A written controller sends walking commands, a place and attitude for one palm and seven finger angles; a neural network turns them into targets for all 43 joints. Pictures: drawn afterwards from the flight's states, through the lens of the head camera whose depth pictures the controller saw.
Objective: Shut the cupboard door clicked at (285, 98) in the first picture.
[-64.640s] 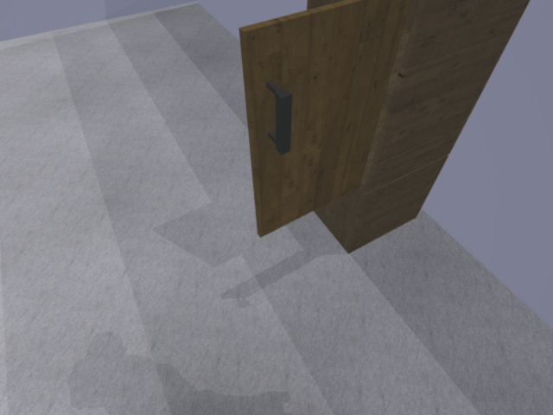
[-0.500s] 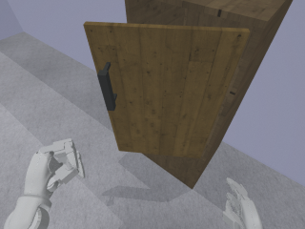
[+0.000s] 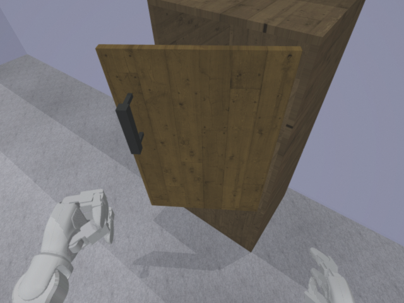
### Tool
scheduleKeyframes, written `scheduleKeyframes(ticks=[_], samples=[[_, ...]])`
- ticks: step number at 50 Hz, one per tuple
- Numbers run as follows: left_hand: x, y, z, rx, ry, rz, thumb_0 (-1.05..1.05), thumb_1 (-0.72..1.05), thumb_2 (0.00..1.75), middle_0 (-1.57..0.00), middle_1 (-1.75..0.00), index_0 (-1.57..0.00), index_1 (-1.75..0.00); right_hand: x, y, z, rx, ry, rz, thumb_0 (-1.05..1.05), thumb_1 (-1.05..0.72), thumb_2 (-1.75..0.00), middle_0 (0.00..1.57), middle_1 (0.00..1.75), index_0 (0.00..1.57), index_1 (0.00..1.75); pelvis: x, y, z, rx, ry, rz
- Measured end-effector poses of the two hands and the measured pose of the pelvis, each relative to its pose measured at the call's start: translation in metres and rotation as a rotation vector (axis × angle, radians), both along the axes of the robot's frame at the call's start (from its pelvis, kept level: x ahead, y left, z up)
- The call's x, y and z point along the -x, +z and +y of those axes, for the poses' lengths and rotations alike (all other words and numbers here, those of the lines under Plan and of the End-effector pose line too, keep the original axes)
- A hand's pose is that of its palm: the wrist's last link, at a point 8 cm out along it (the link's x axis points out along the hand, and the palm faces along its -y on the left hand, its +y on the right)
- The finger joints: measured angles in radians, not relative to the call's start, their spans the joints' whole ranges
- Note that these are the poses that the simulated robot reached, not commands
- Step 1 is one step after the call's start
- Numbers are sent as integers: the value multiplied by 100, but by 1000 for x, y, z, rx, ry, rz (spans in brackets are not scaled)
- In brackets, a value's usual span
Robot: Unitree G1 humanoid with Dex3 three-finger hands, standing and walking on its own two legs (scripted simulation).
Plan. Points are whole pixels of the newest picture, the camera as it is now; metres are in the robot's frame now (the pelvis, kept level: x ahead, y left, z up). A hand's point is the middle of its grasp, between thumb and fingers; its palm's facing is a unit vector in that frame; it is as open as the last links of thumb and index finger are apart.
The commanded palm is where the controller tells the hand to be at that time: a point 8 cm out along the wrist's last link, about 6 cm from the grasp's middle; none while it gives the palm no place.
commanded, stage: raise the hand and make a fist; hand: left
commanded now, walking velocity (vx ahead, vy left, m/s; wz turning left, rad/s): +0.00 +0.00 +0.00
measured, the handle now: (132, 124) +0.46 +0.20 +0.10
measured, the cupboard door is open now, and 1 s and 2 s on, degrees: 32 32 30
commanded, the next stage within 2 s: bring the fist close to the handle in 0.12 s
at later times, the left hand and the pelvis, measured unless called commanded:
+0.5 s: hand (100, 202) +0.26 +0.20 +0.11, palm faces +0.02 -1.00 -0.04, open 3.1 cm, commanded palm +0.24 +0.25 +0.11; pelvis -0.01 +0.01 +0.00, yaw +1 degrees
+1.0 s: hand (131, 170) +0.34 +0.17 +0.10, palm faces -0.02 -1.00 -0.02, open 3.1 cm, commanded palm +0.32 +0.22 +0.11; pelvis +0.00 +0.01 +0.00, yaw +0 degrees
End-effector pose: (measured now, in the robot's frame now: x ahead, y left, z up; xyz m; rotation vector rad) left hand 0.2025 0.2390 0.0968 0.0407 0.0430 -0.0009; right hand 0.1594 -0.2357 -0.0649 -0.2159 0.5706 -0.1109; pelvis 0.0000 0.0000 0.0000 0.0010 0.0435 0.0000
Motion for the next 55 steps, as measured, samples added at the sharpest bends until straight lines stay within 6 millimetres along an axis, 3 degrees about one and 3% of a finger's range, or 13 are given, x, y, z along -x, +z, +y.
scheduleKeyframes(ticks=[6, 14, 17, 23, 31, 40, 48, 55], samples=[[4, 19, 12, -23, 72, -135, 2, 90, 90, -130, -150, -130, -150, 0, 1, 4, 0, 30, -2, 1, -90, -90, 20, 30, 20, 30, 5, -1, -1, 4, 10, -13], [5, 1, 3, -7, -18, -1, 2, 90, 90, -130, -150, -130, -150, 0, 0, 15, -23, 25, -20, 1, -90, -90, 20, 30, 20, 30, 8, 1, 5, 5, 5, -15], [1, 4, 7, -3, 11, -31, 2, 90, 90, -130, -150, -130, -150, 0, 0, 19, -18, 30, -15, 1, -90, -90, 21, 30, 20, 30, 9, 1, 6, 5, 7, -17], [-23, 16, 18, -3, 47, -124, 2, 90, 90, -130, -150, -130, -150, 4, -4, 22, -9, 43, 17, 1, -90, -90, 21, 30, 20, 30, 10, 0, 8, 8, 14, -15], [-58, 1, 4, 21, -39, -15, 2, 90, 90, -130, -150, -130, -150, 10, -7, 19, -6, -4, 50, 1, -90, -90, 21, 30, 20, 30, 6, 3, 14, 4, 1, 1], [-85, 12, 6, 15, 18, -83, 2, 90, 90, -130, -150, -130, -150, 12, -10, 16, -7, -13, 96, 1, -90, -90, 21, 30, 20, 30, -2, 4, 14, 1, -8, 12], [-107, 2, -11, 20, -22, -17, 2, 90, 90, -130, -150, -130, -150, 11, -15, 13, -9, -25, 129, 1, -90, -90, 21, 30, 20, 30, -3, 4, 14, 1, -6, 21], [-135, 12, -14, 16, 7, -58, 2, 90, 90, -130, -150, -130, -150, 16, -19, 8, -9, -41, 170, 1, -90, -90, 21, 30, 20, 30, -5, 5, 9, -3, -12, 32]])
